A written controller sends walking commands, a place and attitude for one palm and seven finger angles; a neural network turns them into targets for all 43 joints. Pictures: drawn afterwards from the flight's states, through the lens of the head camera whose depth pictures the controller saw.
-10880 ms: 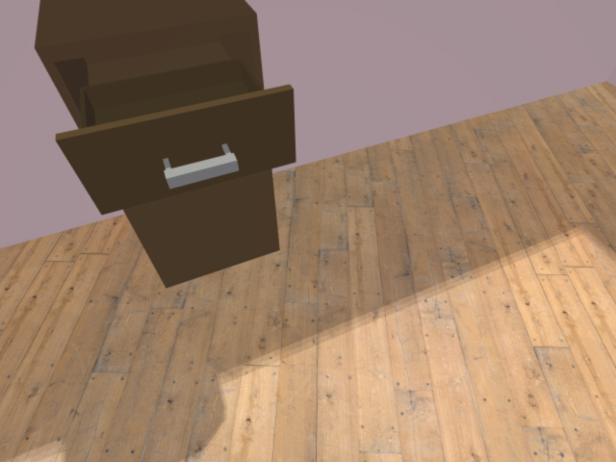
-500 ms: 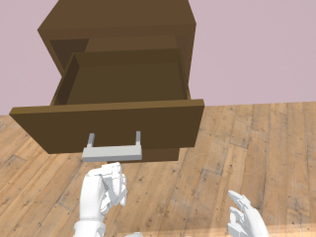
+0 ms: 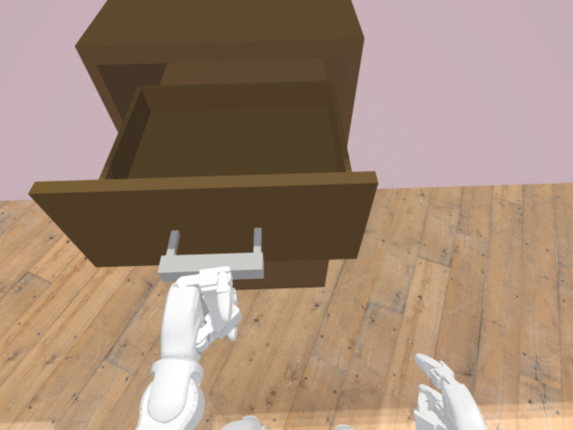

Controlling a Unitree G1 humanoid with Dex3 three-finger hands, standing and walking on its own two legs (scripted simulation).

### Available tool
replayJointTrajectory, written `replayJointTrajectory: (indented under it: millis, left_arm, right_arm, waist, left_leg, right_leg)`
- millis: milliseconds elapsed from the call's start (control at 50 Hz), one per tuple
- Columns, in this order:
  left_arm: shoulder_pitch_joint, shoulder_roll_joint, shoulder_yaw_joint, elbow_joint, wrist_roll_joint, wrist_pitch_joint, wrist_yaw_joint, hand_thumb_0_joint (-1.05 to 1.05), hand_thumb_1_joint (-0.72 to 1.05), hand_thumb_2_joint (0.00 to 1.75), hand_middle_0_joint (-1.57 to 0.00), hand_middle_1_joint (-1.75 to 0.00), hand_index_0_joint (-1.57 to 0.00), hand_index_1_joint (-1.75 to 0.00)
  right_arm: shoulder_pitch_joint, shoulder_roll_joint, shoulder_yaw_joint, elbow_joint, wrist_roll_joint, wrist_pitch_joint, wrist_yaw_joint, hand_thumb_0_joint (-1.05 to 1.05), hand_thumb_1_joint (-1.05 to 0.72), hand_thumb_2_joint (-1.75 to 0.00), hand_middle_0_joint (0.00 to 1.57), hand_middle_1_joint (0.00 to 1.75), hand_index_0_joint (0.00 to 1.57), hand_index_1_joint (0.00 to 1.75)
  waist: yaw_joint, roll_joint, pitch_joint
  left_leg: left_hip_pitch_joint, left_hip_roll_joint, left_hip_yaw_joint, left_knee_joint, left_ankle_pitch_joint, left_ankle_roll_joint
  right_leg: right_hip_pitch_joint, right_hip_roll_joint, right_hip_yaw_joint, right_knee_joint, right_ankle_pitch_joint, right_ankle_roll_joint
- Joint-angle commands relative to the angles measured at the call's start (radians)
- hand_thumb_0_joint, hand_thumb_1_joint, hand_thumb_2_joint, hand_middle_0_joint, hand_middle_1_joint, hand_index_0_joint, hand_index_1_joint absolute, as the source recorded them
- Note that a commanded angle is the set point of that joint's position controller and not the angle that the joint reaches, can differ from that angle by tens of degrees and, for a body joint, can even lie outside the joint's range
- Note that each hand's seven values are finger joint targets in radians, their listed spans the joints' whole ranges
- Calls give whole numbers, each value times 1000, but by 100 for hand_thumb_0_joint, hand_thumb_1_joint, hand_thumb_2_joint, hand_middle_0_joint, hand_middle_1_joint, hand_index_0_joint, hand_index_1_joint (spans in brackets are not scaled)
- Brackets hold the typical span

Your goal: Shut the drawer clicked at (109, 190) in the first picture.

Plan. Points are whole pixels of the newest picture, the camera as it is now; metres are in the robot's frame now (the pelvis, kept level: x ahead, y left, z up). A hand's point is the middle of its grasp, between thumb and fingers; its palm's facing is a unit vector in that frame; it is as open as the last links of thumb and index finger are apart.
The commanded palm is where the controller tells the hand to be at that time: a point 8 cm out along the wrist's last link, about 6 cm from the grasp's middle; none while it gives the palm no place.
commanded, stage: push the drawer shut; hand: left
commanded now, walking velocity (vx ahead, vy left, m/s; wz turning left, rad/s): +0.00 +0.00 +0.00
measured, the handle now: (214, 251) +0.34 +0.11 +0.07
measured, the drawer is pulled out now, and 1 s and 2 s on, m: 0.29 0.16 0.05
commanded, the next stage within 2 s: none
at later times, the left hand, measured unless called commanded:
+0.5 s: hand (238, 265) +0.32 +0.08 +0.07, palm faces +0.01 -1.00 -0.03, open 3.0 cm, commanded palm +0.32 +0.13 +0.07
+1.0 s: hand (244, 227) +0.38 +0.08 +0.06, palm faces +0.04 -1.00 -0.04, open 3.0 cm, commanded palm +0.38 +0.13 +0.07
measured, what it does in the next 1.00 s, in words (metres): stands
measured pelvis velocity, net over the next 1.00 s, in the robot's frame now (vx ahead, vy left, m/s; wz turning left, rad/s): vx -0.02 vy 0.01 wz -0.02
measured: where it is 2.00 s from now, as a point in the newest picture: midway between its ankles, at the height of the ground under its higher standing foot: outside the picture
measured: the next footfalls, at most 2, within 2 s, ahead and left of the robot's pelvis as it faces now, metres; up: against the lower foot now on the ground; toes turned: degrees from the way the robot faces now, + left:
none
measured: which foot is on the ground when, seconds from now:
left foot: down 0.00-1.00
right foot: down 0.00-1.00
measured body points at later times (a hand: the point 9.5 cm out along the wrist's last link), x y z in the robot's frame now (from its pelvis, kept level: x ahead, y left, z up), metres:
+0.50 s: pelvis -0.02 +0.01 +0.01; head +0.03 +0.00 +0.45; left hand +0.32 +0.13 +0.07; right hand +0.12 -0.23 -0.10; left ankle +0.01 +0.08 -0.68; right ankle -0.01 -0.07 -0.68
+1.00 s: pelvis -0.02 +0.01 +0.01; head +0.04 +0.01 +0.45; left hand +0.38 +0.13 +0.07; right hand +0.07 -0.24 -0.11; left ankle +0.01 +0.08 -0.68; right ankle -0.01 -0.07 -0.68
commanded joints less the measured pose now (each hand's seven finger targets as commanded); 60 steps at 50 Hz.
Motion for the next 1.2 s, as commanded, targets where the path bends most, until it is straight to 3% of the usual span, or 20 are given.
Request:
replayJointTrajectory:
  millis: [0, 60, 180, 200, 260, 320, 400, 460, 500, 640, 780, 800, 840, 980, 1000, 1120, 1140, 1180]
  left_arm:
    - [-325, 20, 66, -177, 4, -63, 24, 0, 90, 90, -140, -160, -140, -160]
    - [-414, 15, 67, -140, -7, -61, 23, 0, 90, 90, -140, -160, -140, -160]
    - [-537, 12, 83, -49, -28, -54, 23, 0, 90, 90, -140, -160, -140, -160]
    - [-545, 36, 108, -22, -27, -53, 27, 0, 90, 90, -140, -160, -140, -160]
    - [-609, 6, 93, 19, -27, -59, 31, 0, 90, 90, -140, -160, -140, -160]
    - [-676, 18, 114, 81, -31, -61, 35, 0, 90, 90, -140, -160, -140, -160]
    - [-754, 44, 145, 145, -32, -73, 35, 0, 90, 90, -140, -160, -140, -160]
    - [-809, 17, 136, 186, -35, -85, 37, 0, 90, 90, -140, -160, -140, -160]
    - [-836, 40, 162, 223, -29, -92, 44, 0, 90, 90, -140, -160, -140, -160]
    - [-927, 19, 165, 298, -25, -122, 48, 0, 90, 90, -140, -160, -140, -160]
    - [-1067, 26, 177, 399, -16, -144, 58, 0, 90, 90, -140, -160, -140, -160]
    - [-1080, 59, 209, 422, -14, -146, 65, 0, 90, 90, -140, -160, -140, -160]
    - [-1117, 42, 198, 435, -12, -154, 63, 0, 90, 90, -140, -160, -140, -160]
    - [-1218, 94, 266, 552, -22, -175, 59, 0, 90, 90, -140, -160, -140, -160]
    - [-1224, 127, 294, 574, -20, -178, 60, 0, 90, 90, -140, -160, -140, -160]
    - [-1311, 121, 313, 634, -22, -209, 48, 0, 90, 90, -140, -160, -140, -160]
    - [-1300, 145, 338, 659, -19, -211, 48, 0, 90, 90, -140, -160, -140, -160]
    - [-1350, 114, 308, 703, -17, -214, 39, 0, 90, 90, -140, -160, -140, -160]
  right_arm:
    - [-66, -103, -43, -126, 9, -50, -11, 0, -90, -90, 20, 30, 20, 30]
    - [-77, -102, -40, -112, 13, -44, -14, 0, -90, -90, 20, 30, 20, 30]
    - [-82, -106, -40, -87, 17, -36, -18, 0, -90, -90, 20, 30, 20, 30]
    - [-81, -111, -41, -81, 16, -33, -19, 0, -90, -90, 20, 30, 20, 30]
    - [-85, -108, -43, -70, 17, -33, -15, 0, -90, -90, 20, 30, 20, 30]
    - [-81, -112, -44, -56, 15, -29, -15, 0, -90, -90, 20, 30, 20, 30]
    - [-71, -115, -48, -36, 16, -26, -15, 0, -90, -90, 20, 30, 20, 30]
    - [-65, -113, -50, -27, 16, -26, -11, 0, -90, -90, 20, 30, 20, 30]
    - [-50, -121, -55, -15, 13, -25, -11, 0, -90, -90, 20, 30, 20, 30]
    - [-23, -123, -66, 8, 9, -20, -3, 0, -90, -90, 20, 30, 20, 30]
    - [6, -128, -69, 34, 7, -13, -1, 0, -90, -90, 20, 30, 20, 30]
    - [16, -134, -71, 41, 4, -12, -3, 0, -90, -90, 20, 30, 20, 30]
    - [25, -130, -71, 45, 3, -13, -1, 0, -90, -90, 20, 30, 20, 30]
    - [61, -134, -71, 70, -1, -12, -2, 0, -90, -90, 20, 30, 20, 30]
    - [66, -139, -71, 74, -1, -11, -4, 0, -90, -90, 20, 30, 20, 30]
    - [107, -139, -78, 90, -8, -18, 6, 0, -90, -90, 20, 30, 20, 30]
    - [114, -142, -81, 93, -8, -16, 7, 0, -90, -90, 20, 30, 20, 30]
    - [124, -140, -80, 98, -9, -15, 10, 0, -90, -90, 20, 30, 20, 30]
  waist:
    - [-48, -82, -188]
    - [-51, -59, -186]
    - [-56, -68, -199]
    - [-51, -80, -203]
    - [-52, -41, -212]
    - [-59, -77, -204]
    - [-59, -74, -213]
    - [-62, -55, -231]
    - [-64, -84, -234]
    - [-66, -51, -268]
    - [-94, -63, -261]
    - [-95, -94, -264]
    - [-95, -55, -286]
    - [-108, -77, -293]
    - [-108, -82, -286]
    - [-116, -32, -350]
    - [-109, -46, -349]
    - [-130, -57, -311]
  left_leg:
    - [134, 32, -87, -125, 193, -16]
    - [142, 31, -86, -140, 153, -17]
    - [163, 33, -89, -162, 148, -16]
    - [156, 35, -92, -168, 148, -16]
    - [181, 35, -91, -175, 142, -20]
    - [167, 36, -89, -180, 130, -17]
    - [167, 36, -85, -185, 134, -18]
    - [187, 35, -86, -189, 147, -21]
    - [189, 39, -93, -192, 165, -19]
    - [223, 40, -93, -193, 195, -25]
    - [221, 40, -98, -193, 163, -23]
    - [207, 42, -100, -192, 159, -20]
    - [226, 39, -99, -193, 174, -24]
    - [186, 34, -83, -185, 174, -20]
    - [172, 36, -84, -185, 168, -17]
    - [214, 35, -86, -174, 233, -23]
    - [203, 35, -84, -170, 239, -24]
    - [179, 34, -82, -169, 220, -22]
  right_leg:
    - [66, -33, 122, -178, 232, 56]
    - [58, -35, 124, -194, 177, 56]
    - [69, -33, 122, -212, 166, 57]
    - [76, -32, 121, -213, 160, 57]
    - [56, -31, 114, -211, 156, 54]
    - [63, -30, 122, -222, 145, 59]
    - [70, -30, 126, -224, 149, 59]
    - [62, -28, 117, -216, 164, 57]
    - [58, -23, 109, -209, 181, 57]
    - [42, -19, 103, -198, 208, 54]
    - [5, -15, 102, -201, 181, 56]
    - [10, -13, 103, -201, 178, 60]
    - [8, -13, 102, -195, 191, 56]
    - [31, -10, 116, -206, 209, 61]
    - [30, -9, 119, -207, 205, 64]
    - [14, -5, 111, -186, 263, 59]
    - [20, -4, 113, -185, 270, 58]
    - [1, -4, 112, -189, 261, 60]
